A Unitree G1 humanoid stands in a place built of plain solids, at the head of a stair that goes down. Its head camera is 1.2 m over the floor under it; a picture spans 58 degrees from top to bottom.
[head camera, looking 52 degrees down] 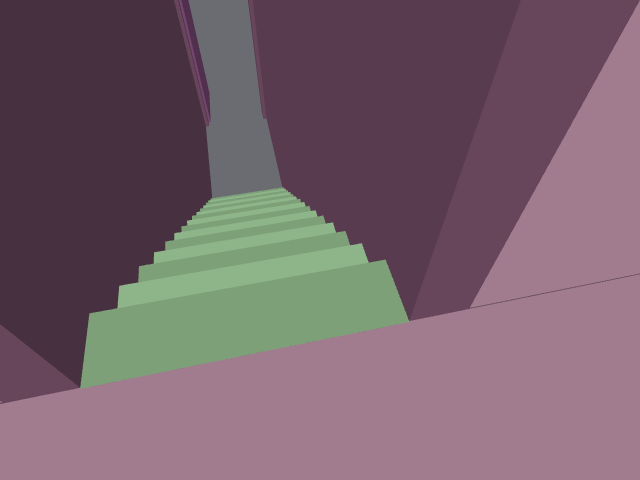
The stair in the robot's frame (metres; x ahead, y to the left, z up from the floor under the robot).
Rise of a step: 0.21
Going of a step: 0.24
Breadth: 0.96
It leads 12 degrees to the left of straight ahead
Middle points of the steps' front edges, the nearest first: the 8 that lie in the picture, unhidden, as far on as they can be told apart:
0.75 0.25 0.00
0.98 0.30 -0.20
1.21 0.35 -0.41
1.44 0.40 -0.62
1.68 0.45 -0.83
1.91 0.50 -1.03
2.14 0.55 -1.24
2.37 0.60 -1.45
